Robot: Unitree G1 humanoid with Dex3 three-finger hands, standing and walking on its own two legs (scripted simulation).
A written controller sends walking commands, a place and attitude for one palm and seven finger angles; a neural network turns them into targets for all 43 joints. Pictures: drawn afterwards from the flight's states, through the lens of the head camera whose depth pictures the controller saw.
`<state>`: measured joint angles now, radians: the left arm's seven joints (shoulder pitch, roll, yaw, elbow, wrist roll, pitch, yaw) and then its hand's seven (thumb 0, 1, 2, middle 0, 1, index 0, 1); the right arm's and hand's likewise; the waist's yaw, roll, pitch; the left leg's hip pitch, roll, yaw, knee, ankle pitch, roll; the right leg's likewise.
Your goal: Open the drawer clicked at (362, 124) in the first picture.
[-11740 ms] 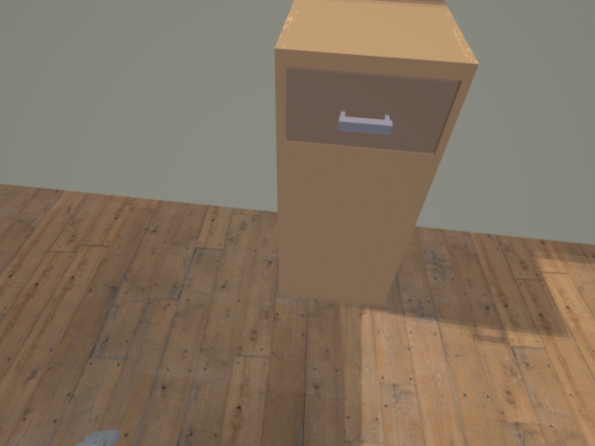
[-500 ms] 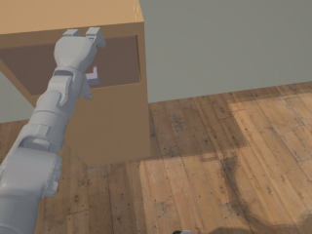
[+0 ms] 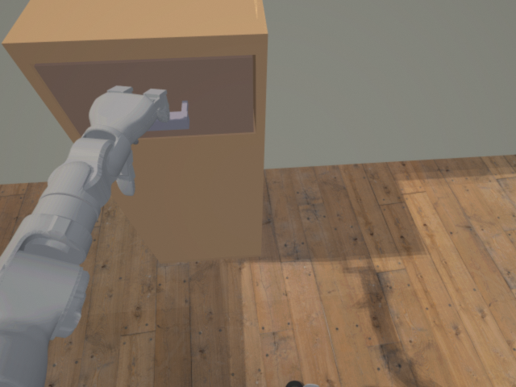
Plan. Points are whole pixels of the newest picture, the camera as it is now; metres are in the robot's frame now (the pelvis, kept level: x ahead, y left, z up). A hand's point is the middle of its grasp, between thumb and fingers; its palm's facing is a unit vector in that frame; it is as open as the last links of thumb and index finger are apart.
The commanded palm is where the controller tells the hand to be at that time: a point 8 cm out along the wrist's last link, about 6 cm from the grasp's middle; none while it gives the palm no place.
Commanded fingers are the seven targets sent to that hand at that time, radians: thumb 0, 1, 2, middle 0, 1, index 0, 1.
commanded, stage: lift the fingers back up to retry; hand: left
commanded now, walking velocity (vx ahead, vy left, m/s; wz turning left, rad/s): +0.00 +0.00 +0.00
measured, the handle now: (157, 114) +0.57 +0.20 +0.05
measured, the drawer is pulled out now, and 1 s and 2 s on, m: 0.00 0.00 0.00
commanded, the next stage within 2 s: re-aim the fingers above the handle in 0.80 s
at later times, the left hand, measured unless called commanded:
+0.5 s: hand (160, 95) +0.52 +0.17 +0.14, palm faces -0.07 +0.05 -1.00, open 13.6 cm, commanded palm +0.50 +0.20 +0.16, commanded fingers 0.00 -0.50 0.30 -0.30 -1.20 -0.30 -1.20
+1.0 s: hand (146, 98) +0.53 +0.19 +0.12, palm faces +0.07 +0.01 -1.00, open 13.2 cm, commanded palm +0.51 +0.21 +0.16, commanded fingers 0.00 -0.50 0.30 -0.30 -1.20 -0.30 -1.20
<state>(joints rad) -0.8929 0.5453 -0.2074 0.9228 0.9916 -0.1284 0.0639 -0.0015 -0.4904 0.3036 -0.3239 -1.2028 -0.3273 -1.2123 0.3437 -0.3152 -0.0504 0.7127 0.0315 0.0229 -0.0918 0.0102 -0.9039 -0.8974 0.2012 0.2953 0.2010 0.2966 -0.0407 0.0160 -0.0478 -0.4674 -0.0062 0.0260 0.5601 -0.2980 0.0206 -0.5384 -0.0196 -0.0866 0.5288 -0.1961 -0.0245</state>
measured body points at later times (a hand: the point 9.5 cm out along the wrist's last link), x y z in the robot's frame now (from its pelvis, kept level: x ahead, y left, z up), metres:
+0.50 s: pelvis +0.00 +0.00 +0.00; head +0.05 -0.04 +0.45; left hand +0.52 +0.16 +0.19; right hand +0.05 -0.25 -0.14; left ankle -0.02 +0.11 -0.73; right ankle +0.03 -0.11 -0.73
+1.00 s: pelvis +0.02 +0.01 +0.00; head +0.08 -0.01 +0.44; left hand +0.52 +0.19 +0.18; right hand +0.04 -0.27 -0.14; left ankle -0.02 +0.11 -0.73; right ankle +0.03 -0.11 -0.73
